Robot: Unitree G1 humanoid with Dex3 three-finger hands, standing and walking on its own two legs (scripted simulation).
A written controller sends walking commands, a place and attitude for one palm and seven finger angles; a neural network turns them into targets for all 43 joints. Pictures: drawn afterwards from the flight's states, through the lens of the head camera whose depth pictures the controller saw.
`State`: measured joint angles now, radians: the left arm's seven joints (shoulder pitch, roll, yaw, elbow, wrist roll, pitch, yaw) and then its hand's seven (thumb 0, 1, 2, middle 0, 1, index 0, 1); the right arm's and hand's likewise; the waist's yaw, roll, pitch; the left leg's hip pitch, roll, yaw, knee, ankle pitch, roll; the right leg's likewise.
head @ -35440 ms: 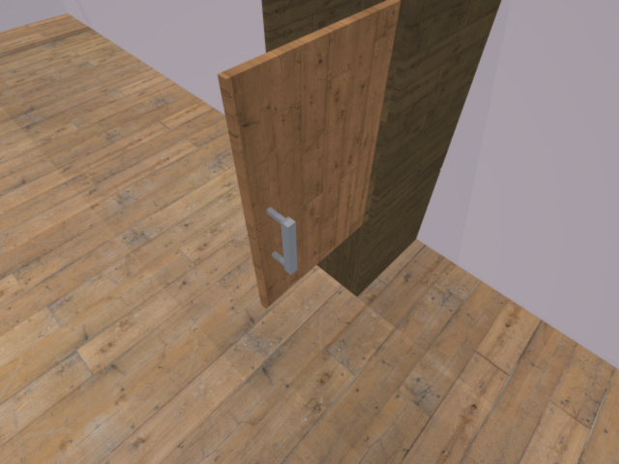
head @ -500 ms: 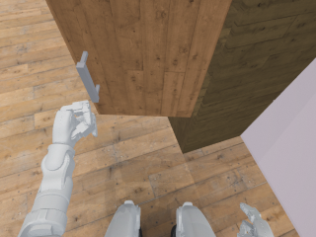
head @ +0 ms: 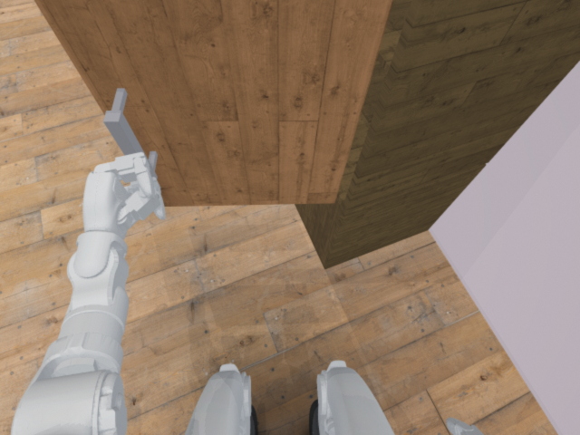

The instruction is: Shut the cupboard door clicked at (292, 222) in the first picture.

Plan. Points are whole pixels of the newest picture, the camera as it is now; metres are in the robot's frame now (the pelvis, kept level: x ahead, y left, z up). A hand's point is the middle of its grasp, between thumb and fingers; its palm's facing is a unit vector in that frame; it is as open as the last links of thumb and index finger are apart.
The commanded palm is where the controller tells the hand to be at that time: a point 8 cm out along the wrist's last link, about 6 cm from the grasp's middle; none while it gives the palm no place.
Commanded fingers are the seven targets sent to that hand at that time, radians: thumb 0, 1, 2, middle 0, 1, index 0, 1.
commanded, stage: bring the fist close to the handle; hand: left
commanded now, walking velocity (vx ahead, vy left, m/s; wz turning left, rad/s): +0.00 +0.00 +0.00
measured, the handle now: (136, 141) +0.53 +0.22 +0.03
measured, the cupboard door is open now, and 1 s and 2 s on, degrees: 71 61 49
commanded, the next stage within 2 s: push the door shut along its arc in 0.12 s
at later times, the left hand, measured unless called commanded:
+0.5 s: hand (158, 181) +0.45 +0.17 +0.03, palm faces -0.06 -1.00 -0.04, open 3.1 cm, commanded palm +0.44 +0.22 +0.03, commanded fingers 0.00 0.90 0.90 -1.30 -1.50 -1.30 -1.50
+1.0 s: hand (178, 144) +0.52 +0.16 +0.03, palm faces -0.17 -0.98 -0.04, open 3.1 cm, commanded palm +0.51 +0.20 +0.03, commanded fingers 0.00 0.90 0.90 -1.30 -1.50 -1.30 -1.50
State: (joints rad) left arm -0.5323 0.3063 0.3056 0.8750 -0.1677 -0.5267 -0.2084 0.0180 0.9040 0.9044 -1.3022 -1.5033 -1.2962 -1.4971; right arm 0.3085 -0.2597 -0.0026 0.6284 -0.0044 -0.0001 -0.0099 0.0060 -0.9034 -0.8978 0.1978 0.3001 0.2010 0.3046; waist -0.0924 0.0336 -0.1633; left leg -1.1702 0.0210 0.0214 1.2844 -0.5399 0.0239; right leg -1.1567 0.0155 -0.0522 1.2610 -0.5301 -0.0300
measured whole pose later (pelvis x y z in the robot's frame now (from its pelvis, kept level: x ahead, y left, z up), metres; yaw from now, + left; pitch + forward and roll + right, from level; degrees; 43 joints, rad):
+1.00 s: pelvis -0.01 +0.00 -0.02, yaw -1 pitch +29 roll -4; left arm -0.97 0.53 0.34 1.21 -0.10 -0.45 -0.36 0.02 0.90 0.90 -1.30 -1.50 -1.30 -1.50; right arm 0.34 -0.28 0.03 0.64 -0.01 0.01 -0.01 0.00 -0.90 -0.90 0.20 0.30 0.20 0.30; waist -0.20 0.05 -0.14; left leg -1.33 0.04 -0.02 1.38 -0.55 0.03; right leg -1.29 0.03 -0.09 1.32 -0.52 -0.03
